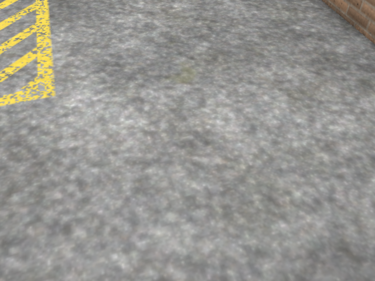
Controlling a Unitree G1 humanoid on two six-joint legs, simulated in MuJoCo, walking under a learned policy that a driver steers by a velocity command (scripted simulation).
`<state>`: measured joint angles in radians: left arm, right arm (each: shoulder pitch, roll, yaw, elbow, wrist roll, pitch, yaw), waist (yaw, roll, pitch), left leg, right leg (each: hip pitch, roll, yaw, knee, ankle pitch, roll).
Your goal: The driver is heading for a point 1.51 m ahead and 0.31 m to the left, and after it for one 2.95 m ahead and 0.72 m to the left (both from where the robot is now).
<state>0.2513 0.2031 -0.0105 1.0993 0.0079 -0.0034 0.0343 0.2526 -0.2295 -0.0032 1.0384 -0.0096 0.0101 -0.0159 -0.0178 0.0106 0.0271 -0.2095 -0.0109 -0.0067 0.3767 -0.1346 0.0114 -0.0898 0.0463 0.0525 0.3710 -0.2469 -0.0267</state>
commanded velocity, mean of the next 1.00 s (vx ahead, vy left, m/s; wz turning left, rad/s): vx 0.25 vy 0.00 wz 0.00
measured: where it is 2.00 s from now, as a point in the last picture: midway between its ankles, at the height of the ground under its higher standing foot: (186, 201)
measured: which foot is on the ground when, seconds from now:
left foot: down 0.00-1.00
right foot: down 0.00-0.58, up 0.60-1.00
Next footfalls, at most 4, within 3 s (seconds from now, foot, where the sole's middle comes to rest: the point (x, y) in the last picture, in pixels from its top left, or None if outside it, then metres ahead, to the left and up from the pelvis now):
1.06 right None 0.47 -0.03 -0.78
1.62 left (160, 219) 0.79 0.14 -0.78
2.16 right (201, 159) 1.09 -0.04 -0.78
2.72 left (154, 125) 1.32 0.19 -0.78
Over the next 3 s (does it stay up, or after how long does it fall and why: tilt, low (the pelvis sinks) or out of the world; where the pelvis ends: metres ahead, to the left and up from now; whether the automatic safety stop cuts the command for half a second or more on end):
stays up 1.33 0.15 0.00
